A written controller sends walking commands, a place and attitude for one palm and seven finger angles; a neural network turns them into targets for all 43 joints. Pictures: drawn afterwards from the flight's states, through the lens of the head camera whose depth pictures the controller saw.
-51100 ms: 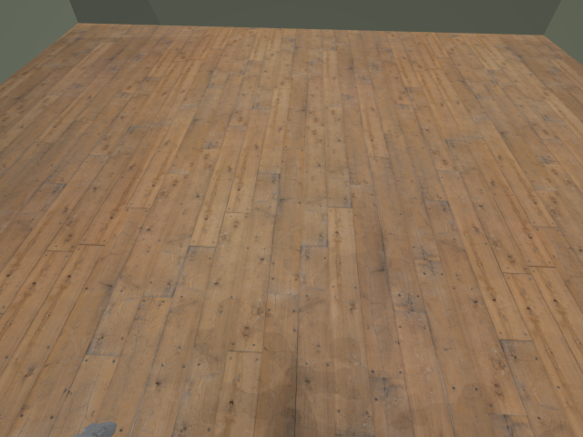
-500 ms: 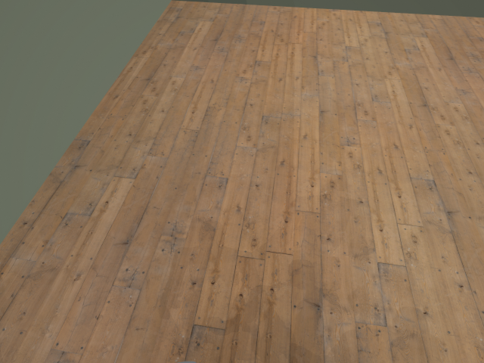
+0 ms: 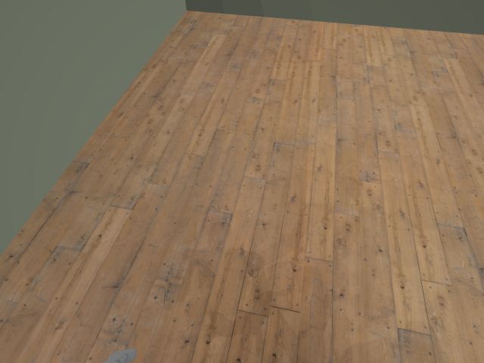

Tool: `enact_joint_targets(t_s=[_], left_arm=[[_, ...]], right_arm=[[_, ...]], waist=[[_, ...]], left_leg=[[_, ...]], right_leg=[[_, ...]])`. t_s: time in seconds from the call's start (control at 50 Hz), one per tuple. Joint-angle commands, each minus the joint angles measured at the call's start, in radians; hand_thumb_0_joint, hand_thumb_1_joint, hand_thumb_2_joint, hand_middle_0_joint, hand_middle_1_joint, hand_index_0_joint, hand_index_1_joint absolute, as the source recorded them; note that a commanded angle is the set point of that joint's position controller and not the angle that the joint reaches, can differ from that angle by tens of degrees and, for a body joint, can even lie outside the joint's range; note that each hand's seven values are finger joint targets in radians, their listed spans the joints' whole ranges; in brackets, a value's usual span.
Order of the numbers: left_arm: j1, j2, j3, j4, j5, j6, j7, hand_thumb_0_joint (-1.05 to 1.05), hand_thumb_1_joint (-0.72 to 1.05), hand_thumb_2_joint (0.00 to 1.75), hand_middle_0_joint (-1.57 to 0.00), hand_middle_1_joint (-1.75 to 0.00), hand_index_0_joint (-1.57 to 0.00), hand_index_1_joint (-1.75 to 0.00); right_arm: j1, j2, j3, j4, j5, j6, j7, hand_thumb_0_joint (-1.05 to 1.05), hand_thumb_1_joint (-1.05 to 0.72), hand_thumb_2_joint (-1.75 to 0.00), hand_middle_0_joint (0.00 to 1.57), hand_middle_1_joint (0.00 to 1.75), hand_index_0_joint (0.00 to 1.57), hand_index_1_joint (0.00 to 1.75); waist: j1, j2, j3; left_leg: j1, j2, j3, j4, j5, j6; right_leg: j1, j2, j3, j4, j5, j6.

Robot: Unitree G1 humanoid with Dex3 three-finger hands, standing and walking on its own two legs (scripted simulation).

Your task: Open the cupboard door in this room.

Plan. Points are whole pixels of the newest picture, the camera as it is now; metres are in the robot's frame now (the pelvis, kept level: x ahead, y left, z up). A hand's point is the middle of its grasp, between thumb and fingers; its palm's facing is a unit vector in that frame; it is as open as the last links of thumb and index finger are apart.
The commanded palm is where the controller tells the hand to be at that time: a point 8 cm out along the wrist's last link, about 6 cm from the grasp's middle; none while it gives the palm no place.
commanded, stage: turn to face it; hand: left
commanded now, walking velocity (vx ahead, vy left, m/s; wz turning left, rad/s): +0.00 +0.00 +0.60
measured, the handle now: out of the picture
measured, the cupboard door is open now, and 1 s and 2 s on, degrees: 44 44 44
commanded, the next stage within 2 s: none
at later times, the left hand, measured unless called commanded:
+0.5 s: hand out of the picture +0.13 +0.22 -0.15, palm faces +0.31 -0.91 -0.28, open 7.4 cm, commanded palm none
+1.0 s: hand out of the picture +0.04 +0.17 -0.17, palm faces +0.61 -0.75 -0.25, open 7.4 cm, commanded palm none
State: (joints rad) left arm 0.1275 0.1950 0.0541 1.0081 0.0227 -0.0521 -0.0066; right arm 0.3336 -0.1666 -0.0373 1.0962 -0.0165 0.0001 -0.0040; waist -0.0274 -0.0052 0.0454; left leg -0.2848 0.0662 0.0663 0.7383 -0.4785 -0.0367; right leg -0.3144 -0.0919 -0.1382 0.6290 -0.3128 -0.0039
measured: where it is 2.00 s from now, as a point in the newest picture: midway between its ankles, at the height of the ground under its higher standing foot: outside the picture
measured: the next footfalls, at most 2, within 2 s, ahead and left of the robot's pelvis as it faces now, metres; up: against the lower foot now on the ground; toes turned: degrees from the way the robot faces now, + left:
left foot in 0.22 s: +0.13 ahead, +0.14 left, +0.00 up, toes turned +16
right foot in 0.52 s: +0.19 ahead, -0.13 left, +0.00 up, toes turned +15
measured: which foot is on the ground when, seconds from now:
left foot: up 0.00-0.20, down 0.22-0.52, up 0.54-0.86, down 0.88-1.00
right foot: down 0.00-0.22, up 0.24-0.50, down 0.52-0.86, up 0.88-1.00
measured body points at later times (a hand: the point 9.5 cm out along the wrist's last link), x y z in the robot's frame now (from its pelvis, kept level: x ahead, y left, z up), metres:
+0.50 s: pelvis +0.09 -0.02 +0.00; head +0.14 -0.01 +0.45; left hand +0.11 +0.27 -0.13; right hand +0.25 -0.25 -0.14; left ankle +0.09 +0.13 -0.73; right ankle +0.13 -0.15 -0.71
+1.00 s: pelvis +0.12 -0.03 +0.00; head +0.16 +0.02 +0.45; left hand +0.01 +0.21 -0.15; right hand +0.37 -0.17 -0.13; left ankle +0.06 +0.06 -0.73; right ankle +0.17 -0.17 -0.66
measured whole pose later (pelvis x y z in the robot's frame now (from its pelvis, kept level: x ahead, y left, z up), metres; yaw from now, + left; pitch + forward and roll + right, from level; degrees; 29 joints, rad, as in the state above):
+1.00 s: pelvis +0.12 -0.03 +0.00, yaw +37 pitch +1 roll +0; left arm 0.19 0.26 0.07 0.93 0.01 0.07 0.01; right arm 0.12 -0.22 -0.04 0.88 -0.02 0.03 0.01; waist 0.02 -0.05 0.12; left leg -0.31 0.00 0.02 0.60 -0.31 0.01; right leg -0.45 -0.10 -0.06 1.08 -0.50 0.09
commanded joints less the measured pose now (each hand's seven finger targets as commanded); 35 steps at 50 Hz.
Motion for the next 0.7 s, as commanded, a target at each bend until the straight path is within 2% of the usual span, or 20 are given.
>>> enact_joint_targets(t_s=[0.0, 0.04, 0.12, 0.16, 0.18, 0.2, 0.22, 0.26, 0.3, 0.34, 0.42, 0.46, 0.48, 0.5, 0.52, 0.54, 0.58, 0.6, 0.64, 0.68], left_arm=[[0.196, 0.159, 0.04, -0.002, 0.003, 0.015, 0.039, 0.0, 0.9, 0.9, -0.2, -0.3, -0.2, -0.3], [0.154, 0.151, 0.036, -0.026, 0.004, 0.016, 0.039, 0.0, 0.9, 0.9, -0.2, -0.3, -0.2, -0.3], [0.098, 0.182, 0.047, -0.056, 0.002, 0.023, 0.036, 0.0, 0.9, 0.9, -0.2, -0.3, -0.2, -0.3], [0.08, 0.188, 0.051, -0.08, -0.008, 0.029, 0.03, 0.0, 0.9, 0.9, -0.2, -0.3, -0.2, -0.3], [0.078, 0.153, 0.045, -0.105, -0.013, 0.035, 0.025, 0.0, 0.9, 0.9, -0.2, -0.3, -0.2, -0.3], [0.046, 0.094, 0.028, -0.157, -0.023, 0.042, 0.024, 0.0, 0.9, 0.9, -0.2, -0.3, -0.2, -0.3], [0.007, 0.121, 0.027, -0.197, -0.009, 0.056, 0.032, 0.0, 0.9, 0.9, -0.2, -0.3, -0.2, -0.3], [-0.035, 0.108, 0.033, -0.183, -0.007, 0.062, 0.031, 0.0, 0.9, 0.9, -0.2, -0.3, -0.2, -0.3], [0.002, 0.108, 0.036, -0.16, -0.006, 0.069, 0.017, 0.0, 0.9, 0.9, -0.2, -0.3, -0.2, -0.3], [0.029, 0.102, 0.032, -0.157, -0.012, 0.075, 0.014, 0.0, 0.9, 0.9, -0.2, -0.3, -0.2, -0.3], [0.075, 0.106, 0.029, -0.165, -0.01, 0.074, 0.015, 0.0, 0.9, 0.9, -0.2, -0.3, -0.2, -0.3], [0.155, 0.131, 0.036, -0.153, -0.01, 0.065, 0.019, 0.0, 0.9, 0.9, -0.2, -0.3, -0.2, -0.3], [0.198, 0.203, 0.05, -0.157, 0.003, 0.053, 0.027, 0.0, 0.9, 0.9, -0.2, -0.3, -0.2, -0.3], [0.185, 0.295, 0.064, -0.17, 0.015, 0.048, 0.033, 0.0, 0.9, 0.9, -0.2, -0.3, -0.2, -0.3], [0.146, 0.3, 0.05, -0.19, 0.004, 0.054, 0.032, 0.0, 0.9, 0.9, -0.2, -0.3, -0.2, -0.3], [0.1, 0.251, 0.048, -0.199, 0.005, 0.048, 0.037, 0.0, 0.9, 0.9, -0.2, -0.3, -0.2, -0.3], [0.033, 0.182, 0.029, -0.211, 0.002, 0.047, 0.041, 0.0, 0.9, 0.9, -0.2, -0.3, -0.2, -0.3], [0.043, 0.173, 0.025, -0.209, 0.004, 0.04, 0.041, 0.0, 0.9, 0.9, -0.2, -0.3, -0.2, -0.3], [0.12, 0.187, 0.03, -0.182, 0.002, 0.033, 0.04, 0.0, 0.9, 0.9, -0.2, -0.3, -0.2, -0.3], [0.165, 0.208, 0.037, -0.159, 0.004, 0.033, 0.04, 0.0, 0.9, 0.9, -0.2, -0.3, -0.2, -0.3]], right_arm=[[-0.147, -0.072, -0.025, -0.129, 0.006, -0.007, -0.004, 0.0, -0.9, -0.9, 0.2, 0.3, 0.2, 0.3], [-0.145, -0.051, -0.02, -0.13, 0.006, 0.004, 0.008, 0.0, -0.9, -0.9, 0.2, 0.3, 0.2, 0.3], [-0.123, -0.046, -0.016, -0.145, 0.002, 0.013, 0.027, 0.0, -0.9, -0.9, 0.2, 0.3, 0.2, 0.3], [-0.04, -0.102, -0.031, -0.14, -0.007, 0.012, 0.028, 0.0, -0.9, -0.9, 0.2, 0.3, 0.2, 0.3], [0.032, -0.187, -0.053, -0.143, -0.014, 0.007, 0.026, 0.0, -0.9, -0.9, 0.2, 0.3, 0.2, 0.3], [0.099, -0.301, -0.081, -0.149, -0.017, 0.002, 0.015, 0.0, -0.9, -0.9, 0.2, 0.3, 0.2, 0.3], [0.118, -0.342, -0.084, -0.144, -0.012, 0.011, 0.008, 0.0, -0.9, -0.9, 0.2, 0.3, 0.2, 0.3], [-0.012, -0.297, -0.077, -0.186, -0.013, 0.003, -0.009, 0.0, -0.9, -0.9, 0.2, 0.3, 0.2, 0.3], [-0.11, -0.253, -0.062, -0.216, -0.015, 0.001, -0.012, 0.0, -0.9, -0.9, 0.2, 0.3, 0.2, 0.3], [-0.13, -0.273, -0.066, -0.227, -0.015, 0.002, -0.011, 0.0, -0.9, -0.9, 0.2, 0.3, 0.2, 0.3], [-0.18, -0.287, -0.079, -0.249, -0.014, 0.02, -0.003, 0.0, -0.9, -0.9, 0.2, 0.3, 0.2, 0.3], [-0.232, -0.274, -0.08, -0.273, -0.006, 0.031, 0.001, 0.0, -0.9, -0.9, 0.2, 0.3, 0.2, 0.3], [-0.251, -0.224, -0.076, -0.295, 0.005, 0.035, 0.009, 0.0, -0.9, -0.9, 0.2, 0.3, 0.2, 0.3], [-0.259, -0.156, -0.065, -0.322, 0.006, 0.035, 0.018, 0.0, -0.9, -0.9, 0.2, 0.3, 0.2, 0.3], [-0.26, -0.189, -0.067, -0.326, -0.004, 0.038, 0.026, 0.0, -0.9, -0.9, 0.2, 0.3, 0.2, 0.3], [-0.268, -0.177, -0.075, -0.306, -0.004, 0.048, 0.025, 0.0, -0.9, -0.9, 0.2, 0.3, 0.2, 0.3], [-0.229, -0.17, -0.07, -0.274, -0.003, 0.055, 0.031, 0.0, -0.9, -0.9, 0.2, 0.3, 0.2, 0.3], [-0.233, -0.151, -0.06, -0.27, -0.001, 0.052, 0.034, 0.0, -0.9, -0.9, 0.2, 0.3, 0.2, 0.3], [-0.273, -0.124, -0.046, -0.272, 0.003, 0.049, 0.036, 0.0, -0.9, -0.9, 0.2, 0.3, 0.2, 0.3], [-0.298, -0.111, -0.037, -0.276, 0.007, 0.044, 0.038, 0.0, -0.9, -0.9, 0.2, 0.3, 0.2, 0.3]], waist=[[0.095, -0.254, -0.035], [0.064, -0.216, -0.044], [0.026, -0.166, -0.034], [-0.026, -0.08, -0.093], [-0.06, 0.115, -0.156], [-0.096, 0.38, -0.196], [-0.103, 0.203, -0.214], [-0.057, 0.245, -0.13], [-0.007, 0.192, -0.083], [0.004, 0.167, -0.118], [0.016, 0.18, -0.12], [0.063, 0.133, -0.104], [0.089, -0.046, -0.091], [0.095, -0.342, -0.057], [0.084, -0.253, -0.052], [0.05, -0.254, -0.024], [0.008, -0.246, -0.018], [0.009, -0.214, -0.032], [0.045, -0.177, -0.065], [0.07, -0.167, -0.09]], left_leg=[[-0.374, 0.036, -0.038, 0.391, -0.106, -0.012], [-0.3, 0.035, -0.002, 0.263, -0.056, -0.018], [-0.126, -0.02, 0.101, -0.05, 0.143, -0.011], [0.078, -0.047, 0.117, -0.209, 0.331, 0.009], [0.225, 0.09, -0.082, -0.273, 0.571, 0.073], [0.301, 0.368, -0.468, -0.344, 0.954, 0.251], [0.245, 0.419, -0.512, -0.352, 0.736, 0.301], [0.143, 0.319, -0.445, -0.378, 0.563, 0.249], [0.072, 0.234, -0.317, -0.379, 0.567, 0.194], [0.082, 0.206, -0.276, -0.362, 0.589, 0.188], [0.015, 0.16, -0.295, -0.35, 0.463, 0.171], [-0.115, 0.109, -0.285, -0.282, 0.351, 0.129], [-0.24, 0.003, -0.196, -0.131, 0.176, 0.062], [-0.36, -0.129, -0.042, 0.144, -0.092, -0.012], [-0.301, -0.079, -0.101, 0.349, -0.114, 0.008], [-0.324, -0.063, -0.111, 0.473, -0.056, 0.005], [-0.312, -0.019, -0.09, 0.508, 0.037, -0.017], [-0.298, -0.02, -0.063, 0.435, 0.034, -0.027], [-0.274, -0.034, -0.012, 0.269, 0.018, -0.037], [-0.225, -0.048, 0.024, 0.13, 0.016, -0.034]], right_leg=[[0.333, -0.36, 0.224, -0.246, 0.726, -0.166], [0.291, -0.31, 0.076, -0.216, 0.775, -0.116], [0.215, -0.261, -0.039, -0.143, 0.662, -0.055], [0.132, -0.232, -0.088, 0.026, 0.579, -0.005], [-0.012, -0.155, -0.11, 0.223, 0.309, 0.048], [-0.23, -0.021, -0.059, 0.484, -0.374, 0.106], [-0.225, -0.011, 0.087, 0.587, -0.4, 0.081], [-0.304, -0.026, 0.137, 0.611, -0.267, 0.081], [-0.248, -0.016, 0.13, 0.528, -0.162, 0.087], [-0.178, 0.004, 0.116, 0.385, -0.173, 0.088], [-0.022, 0.063, 0.073, 0.133, -0.123, 0.077], [0.151, 0.068, 0.065, -0.1, 0.027, 0.069], [0.234, -0.074, 0.222, -0.306, -0.025, 0.03], [0.216, -0.359, 0.519, -0.43, -0.006, -0.091], [0.08, -0.403, 0.487, -0.424, -0.022, -0.152], [0.048, -0.342, 0.457, -0.397, 0.016, -0.138], [0.071, -0.262, 0.243, -0.327, 0.26, -0.11], [0.128, -0.238, 0.172, -0.289, 0.416, -0.101], [0.249, -0.233, 0.116, -0.228, 0.659, -0.096], [0.317, -0.249, 0.098, -0.191, 0.746, -0.099]])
